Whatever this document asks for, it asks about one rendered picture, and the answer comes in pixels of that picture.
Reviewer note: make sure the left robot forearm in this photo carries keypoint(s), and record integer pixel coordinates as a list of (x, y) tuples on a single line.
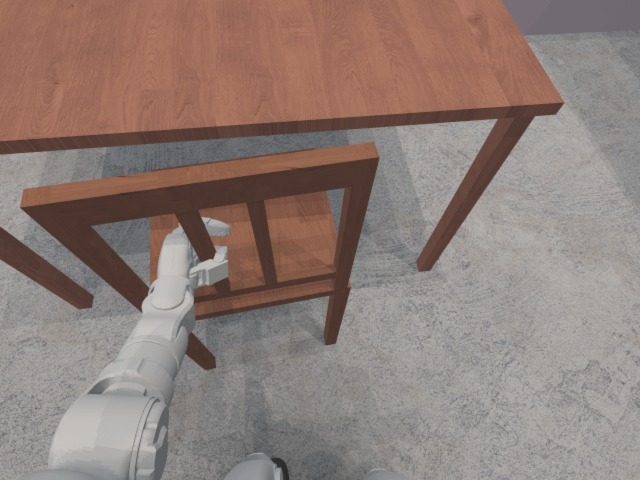
[(151, 357)]

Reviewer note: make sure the table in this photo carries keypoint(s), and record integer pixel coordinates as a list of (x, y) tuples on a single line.
[(77, 74)]

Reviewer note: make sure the robot left upper arm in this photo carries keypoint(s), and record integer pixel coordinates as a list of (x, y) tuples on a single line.
[(110, 437)]

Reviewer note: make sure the robot left hand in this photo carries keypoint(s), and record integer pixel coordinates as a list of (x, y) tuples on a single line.
[(178, 257)]

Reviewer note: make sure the chair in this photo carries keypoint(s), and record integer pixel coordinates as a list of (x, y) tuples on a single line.
[(283, 246)]

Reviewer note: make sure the robot left shin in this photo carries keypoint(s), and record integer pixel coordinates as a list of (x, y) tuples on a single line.
[(259, 456)]

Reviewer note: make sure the robot left thigh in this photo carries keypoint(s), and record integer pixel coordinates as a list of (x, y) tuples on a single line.
[(255, 470)]

